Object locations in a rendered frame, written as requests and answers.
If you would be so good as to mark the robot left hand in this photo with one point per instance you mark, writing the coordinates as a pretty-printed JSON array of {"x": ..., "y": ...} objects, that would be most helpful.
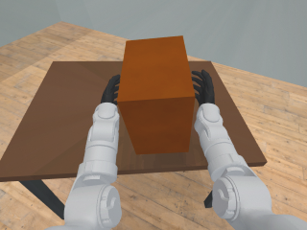
[{"x": 109, "y": 94}]

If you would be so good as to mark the robot right upper arm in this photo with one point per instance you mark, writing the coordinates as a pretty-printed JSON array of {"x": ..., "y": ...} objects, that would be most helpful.
[{"x": 245, "y": 203}]

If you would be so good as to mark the robot right hand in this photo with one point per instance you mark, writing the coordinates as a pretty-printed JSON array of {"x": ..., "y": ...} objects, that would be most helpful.
[{"x": 206, "y": 91}]

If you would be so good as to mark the robot left upper arm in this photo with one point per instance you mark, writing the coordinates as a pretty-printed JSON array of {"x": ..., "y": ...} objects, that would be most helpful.
[{"x": 96, "y": 207}]

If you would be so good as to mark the left robot forearm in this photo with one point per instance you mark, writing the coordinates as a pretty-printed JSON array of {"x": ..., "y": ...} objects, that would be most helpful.
[{"x": 99, "y": 161}]

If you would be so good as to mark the table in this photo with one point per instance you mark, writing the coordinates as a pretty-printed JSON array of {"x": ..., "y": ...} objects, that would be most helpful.
[{"x": 50, "y": 140}]

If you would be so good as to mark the right robot forearm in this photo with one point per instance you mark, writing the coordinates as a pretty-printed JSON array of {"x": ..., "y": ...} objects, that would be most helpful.
[{"x": 221, "y": 156}]

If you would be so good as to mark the carton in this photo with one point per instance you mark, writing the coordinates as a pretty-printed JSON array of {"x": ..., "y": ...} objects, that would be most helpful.
[{"x": 156, "y": 95}]

